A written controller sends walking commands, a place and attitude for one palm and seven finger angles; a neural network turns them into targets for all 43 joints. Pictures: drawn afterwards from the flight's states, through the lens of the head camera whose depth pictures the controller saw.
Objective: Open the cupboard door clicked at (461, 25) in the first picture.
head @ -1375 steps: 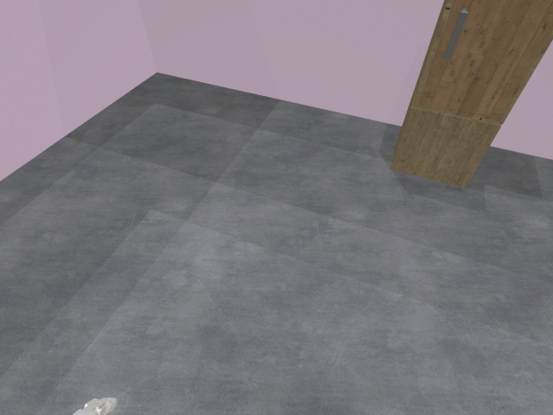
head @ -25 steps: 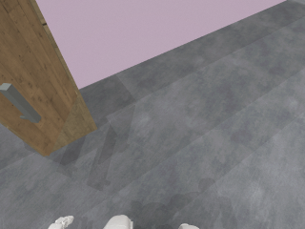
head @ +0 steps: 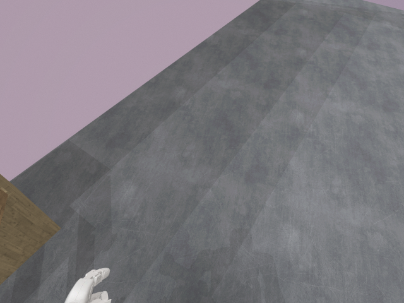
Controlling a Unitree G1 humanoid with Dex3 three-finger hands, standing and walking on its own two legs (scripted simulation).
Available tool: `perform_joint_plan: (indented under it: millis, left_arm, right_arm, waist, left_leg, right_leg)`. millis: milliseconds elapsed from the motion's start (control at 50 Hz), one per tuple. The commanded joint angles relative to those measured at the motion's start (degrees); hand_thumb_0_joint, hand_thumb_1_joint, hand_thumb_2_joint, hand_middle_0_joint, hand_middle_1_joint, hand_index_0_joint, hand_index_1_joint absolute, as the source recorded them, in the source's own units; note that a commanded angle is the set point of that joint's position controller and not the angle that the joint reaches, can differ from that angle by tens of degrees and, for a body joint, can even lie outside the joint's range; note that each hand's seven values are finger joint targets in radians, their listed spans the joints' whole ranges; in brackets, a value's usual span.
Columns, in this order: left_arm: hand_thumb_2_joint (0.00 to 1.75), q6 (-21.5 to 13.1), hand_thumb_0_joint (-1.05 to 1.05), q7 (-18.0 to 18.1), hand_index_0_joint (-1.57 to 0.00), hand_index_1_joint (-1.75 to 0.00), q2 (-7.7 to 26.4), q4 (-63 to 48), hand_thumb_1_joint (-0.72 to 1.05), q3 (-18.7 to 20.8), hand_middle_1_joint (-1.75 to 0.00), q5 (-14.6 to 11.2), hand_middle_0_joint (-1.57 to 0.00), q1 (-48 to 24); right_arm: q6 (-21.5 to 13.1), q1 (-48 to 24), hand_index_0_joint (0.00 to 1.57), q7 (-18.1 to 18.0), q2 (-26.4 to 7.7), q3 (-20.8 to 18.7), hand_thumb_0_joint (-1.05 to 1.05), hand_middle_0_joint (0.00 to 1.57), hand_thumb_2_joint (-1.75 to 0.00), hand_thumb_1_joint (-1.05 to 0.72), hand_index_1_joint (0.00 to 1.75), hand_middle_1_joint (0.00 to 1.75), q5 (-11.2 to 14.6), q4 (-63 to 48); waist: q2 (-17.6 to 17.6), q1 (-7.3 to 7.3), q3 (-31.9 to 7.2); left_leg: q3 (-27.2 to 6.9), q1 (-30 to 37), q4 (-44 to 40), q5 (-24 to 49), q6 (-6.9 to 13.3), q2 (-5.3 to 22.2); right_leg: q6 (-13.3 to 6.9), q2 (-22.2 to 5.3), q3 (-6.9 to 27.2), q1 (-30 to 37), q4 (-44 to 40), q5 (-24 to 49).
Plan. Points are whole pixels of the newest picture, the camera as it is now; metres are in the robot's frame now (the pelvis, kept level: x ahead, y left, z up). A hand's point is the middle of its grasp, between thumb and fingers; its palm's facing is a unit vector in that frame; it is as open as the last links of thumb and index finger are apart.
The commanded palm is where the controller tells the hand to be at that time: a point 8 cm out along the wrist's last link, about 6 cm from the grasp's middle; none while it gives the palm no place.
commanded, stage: walk to a spot facing it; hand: left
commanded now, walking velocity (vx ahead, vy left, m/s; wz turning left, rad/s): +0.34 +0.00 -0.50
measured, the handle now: out of the picture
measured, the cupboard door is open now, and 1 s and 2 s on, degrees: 49 49 49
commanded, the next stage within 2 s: turn to face it in 1.34 s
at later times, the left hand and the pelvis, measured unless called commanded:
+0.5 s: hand (126, 237) +0.29 +0.20 -0.16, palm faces -0.21 -0.97 -0.15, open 7.4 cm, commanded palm none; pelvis +0.18 +0.02 +0.02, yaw -14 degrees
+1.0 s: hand (184, 169) +0.49 +0.06 -0.15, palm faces -0.36 -0.91 -0.21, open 7.1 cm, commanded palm none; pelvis +0.38 -0.10 +0.02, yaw -23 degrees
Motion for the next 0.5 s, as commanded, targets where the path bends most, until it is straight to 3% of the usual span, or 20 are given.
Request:
perform_joint_plan:
  millis: [0,20,40,60,120,200,240,260,280,300,320,340,360,380,420,480]
  left_arm:
    - [0.9,-1.7,0.0,3.2,-0.2,-0.3,15.2,2.7,0.9,4.8,-0.3,-1.6,-0.2,17.3]
    - [0.9,-1.8,0.0,3.6,-0.2,-0.3,12.0,1.3,0.9,3.7,-0.3,-1.2,-0.2,11.8]
    - [0.9,-2.2,0.0,3.8,-0.2,-0.3,9.6,0.1,0.9,3.0,-0.3,-0.9,-0.2,8.2]
    - [0.9,-2.7,0.0,3.9,-0.2,-0.3,8.3,-0.1,0.9,2.7,-0.3,-0.8,-0.2,6.8]
    - [0.9,-3.7,0.0,3.7,-0.2,-0.3,8.7,0.7,0.9,2.7,-0.3,-0.5,-0.2,6.9]
    - [0.9,-3.8,0.0,3.2,-0.2,-0.3,9.4,2.1,0.9,3.0,-0.3,-0.5,-0.2,7.7]
    - [0.9,-3.5,0.0,3.2,-0.2,-0.3,8.0,2.3,0.9,2.9,-0.3,-0.8,-0.2,7.0]
    - [0.9,-3.5,0.0,3.0,-0.2,-0.3,5.7,1.9,0.9,2.4,-0.3,-0.9,-0.2,6.6]
    - [0.9,-3.2,0.0,2.6,-0.2,-0.3,1.8,1.5,0.9,1.5,-0.3,-1.2,-0.2,8.2]
    - [0.9,-3.6,0.0,2.6,-0.2,-0.3,1.6,-0.3,0.9,1.1,-0.3,-1.1,-0.2,6.5]
    - [0.9,-3.8,0.0,2.4,-0.2,-0.3,2.2,-1.5,0.9,1.5,-0.3,-0.7,-0.2,3.3]
    - [0.9,-4.0,0.0,2.2,-0.2,-0.3,2.1,-0.7,0.9,1.6,-0.3,-0.2,-0.2,1.8]
    - [0.9,-3.7,0.0,2.0,-0.2,-0.3,1.2,0.2,0.9,1.7,-0.3,0.1,-0.2,1.7]
    - [0.9,-3.2,0.0,1.5,-0.2,-0.3,1.0,0.8,0.9,1.6,-0.3,0.2,-0.2,3.0]
    - [0.9,-2.1,0.0,0.9,-0.2,-0.3,-0.6,1.2,0.9,1.1,-0.3,0.1,-0.2,4.2]
    - [0.9,-1.6,0.0,0.6,-0.2,-0.3,-1.6,0.8,0.9,0.4,-0.3,0.0,-0.2,2.3]
  right_arm:
    - [-2.1,-15.8,0.2,0.5,-6.4,-2.0,0.0,0.2,-0.9,-0.9,0.3,0.3,0.7,-11.5]
    - [-1.9,-14.3,0.2,0.4,-7.2,-2.5,0.0,0.2,-0.9,-0.9,0.3,0.3,0.6,-10.0]
    - [-1.3,-13.6,0.2,0.4,-7.1,-2.6,0.0,0.2,-0.9,-0.9,0.3,0.3,0.1,-8.3]
    - [-0.9,-12.8,0.2,0.5,-6.3,-2.7,0.0,0.2,-0.9,-0.9,0.3,0.3,-0.1,-7.5]
    - [-0.8,-12.6,0.2,1.2,-3.7,-2.4,0.0,0.2,-0.9,-0.9,0.3,0.3,0.0,-7.1]
    - [-2.0,-13.0,0.2,1.3,-2.8,-2.3,0.0,0.2,-0.9,-0.9,0.3,0.3,0.3,-7.2]
    - [-2.9,-8.9,0.2,0.6,-4.6,-2.6,0.0,0.2,-0.9,-0.9,0.3,0.3,0.2,-5.4]
    - [-3.4,-2.6,0.2,-0.2,-7.6,-3.3,0.0,0.2,-0.9,-0.9,0.3,0.3,0.1,-3.4]
    - [-3.7,5.3,0.2,-0.7,-14.4,-5.2,0.0,0.2,-0.9,-0.9,0.3,0.3,-1.0,-1.9]
    - [-3.2,9.7,0.2,-1.2,-16.1,-4.9,0.0,0.2,-0.9,-0.9,0.3,0.3,-1.5,-1.5]
    - [-2.7,6.3,0.2,-1.3,-14.8,-4.5,0.0,0.2,-0.9,-0.9,0.3,0.3,-1.2,-2.6]
    - [-3.1,2.7,0.2,-1.0,-11.7,-3.8,0.0,0.2,-0.9,-0.9,0.3,0.3,-1.2,-3.4]
    - [-3.5,-0.6,0.2,-1.0,-9.3,-3.0,0.0,0.2,-0.9,-0.9,0.3,0.3,-1.2,-3.8]
    - [-3.9,-3.1,0.2,-1.2,-7.2,-2.3,0.0,0.2,-0.9,-0.9,0.3,0.3,-1.0,-4.0]
    - [-4.5,-2.8,0.2,-1.3,-6.1,-2.0,0.0,0.2,-0.9,-0.9,0.3,0.3,-0.7,-2.7]
    - [-4.4,-1.2,0.2,-1.1,-6.2,-2.2,0.0,0.2,-0.9,-0.9,0.3,0.3,-0.5,-1.3]
  waist:
    - [-11.8,10.46,-1.2]
    - [-10.3,6.66,-1.9]
    - [-10.9,4.63,-0.8]
    - [-11.5,3.32,-0.6]
    - [-7.3,2.1,-1.0]
    - [-6.4,1.88,-1.9]
    - [-4.2,-0.41,-2.5]
    - [2.1,-3.23,-5.0]
    - [18.5,-6.09,-10.2]
    - [21.2,-7.33,-10.9]
    - [11.9,-5.82,-5.1]
    - [7.5,-4.02,-1.4]
    - [9.0,-1.97,1.2]
    - [10.3,-0.13,2.3]
    - [10.6,1.01,-0.2]
    - [10.3,0.89,-2.6]
  left_leg:
    - [-11.5,-40.0,31.6,-5.7,1.0,-1.9]
    - [-12.2,-33.9,29.6,-2.4,0.7,-0.5]
    - [-11.9,-29.5,26.8,1.4,0.2,-0.7]
    - [-11.4,-25.8,23.9,3.9,-0.1,-1.1]
    - [-9.3,-19.2,13.1,8.2,-0.1,-3.5]
    - [-6.9,-9.3,-1.0,12.4,0.4,-7.2]
    - [-6.1,2.2,-9.4,15.6,0.7,-7.9]
    - [-9.8,12.6,-12.4,11.9,2.1,-5.2]
    - [-30.6,22.7,-17.7,3.0,7.1,10.2]
    - [-44.1,21.8,-26.2,-4.4,12.9,19.7]
    - [-44.8,16.3,-28.0,-5.5,15.6,20.8]
    - [-39.2,9.3,-27.9,-1.3,14.6,17.6]
    - [-33.4,3.7,-28.2,2.4,12.7,14.8]
    - [-26.5,2.5,-28.2,7.0,10.9,12.5]
    - [-16.9,3.6,-27.4,17.2,9.5,8.4]
    - [-10.2,5.6,-27.7,18.6,9.1,6.2]
  right_leg:
    - [-15.2,-21.2,35.5,27.9,-20.1,-6.9]
    - [-12.7,-17.6,32.2,19.8,-20.3,-13.3]
    - [-10.5,-14.5,26.5,14.0,-20.5,-7.9]
    - [-9.6,-12.8,22.1,11.0,-20.3,-1.2]
    - [-9.6,-10.4,18.4,7.6,-19.2,5.2]
    - [-8.2,-8.6,18.2,6.3,-16.9,2.0]
    - [-6.0,-6.1,16.4,1.5,-11.9,0.8]
    - [-4.1,-3.0,14.1,-3.9,-2.1,2.2]
    - [-0.6,4.6,6.7,-15.2,17.1,-10.5]
    - [0.4,5.7,5.8,-20.5,32.4,-19.0]
    - [0.1,0.7,8.5,-23.4,38.3,-15.3]
    - [0.3,-0.9,7.7,-24.0,41.0,-10.6]
    - [0.7,-2.5,7.8,-22.6,41.4,-6.5]
    - [1.3,-3.6,7.2,-21.5,39.4,-3.7]
    - [2.0,-3.2,5.5,-18.7,33.9,0.0]
    - [2.1,-2.8,2.4,-15.3,23.3,3.0]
